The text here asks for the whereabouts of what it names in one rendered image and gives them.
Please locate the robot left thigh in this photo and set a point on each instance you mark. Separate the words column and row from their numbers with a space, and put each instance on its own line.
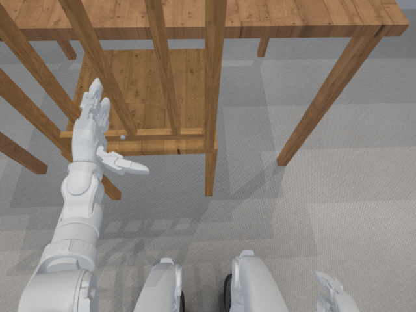
column 163, row 284

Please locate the robot left forearm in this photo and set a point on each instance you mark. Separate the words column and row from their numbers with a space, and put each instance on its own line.
column 74, row 241

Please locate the robot right hand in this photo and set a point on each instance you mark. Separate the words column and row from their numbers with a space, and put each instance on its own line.
column 341, row 301

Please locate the table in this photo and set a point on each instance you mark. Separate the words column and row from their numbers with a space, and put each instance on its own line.
column 366, row 21

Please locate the chair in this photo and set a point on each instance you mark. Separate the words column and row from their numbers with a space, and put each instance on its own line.
column 163, row 100

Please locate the robot right thigh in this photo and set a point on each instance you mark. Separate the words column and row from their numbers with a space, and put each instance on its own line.
column 260, row 292

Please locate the left robot upper arm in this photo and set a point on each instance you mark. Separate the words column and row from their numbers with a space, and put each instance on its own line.
column 63, row 291

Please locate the robot thigh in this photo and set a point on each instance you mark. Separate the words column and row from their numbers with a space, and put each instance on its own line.
column 163, row 284
column 260, row 292

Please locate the robot left hand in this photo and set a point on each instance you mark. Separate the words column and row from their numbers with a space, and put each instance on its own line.
column 88, row 135

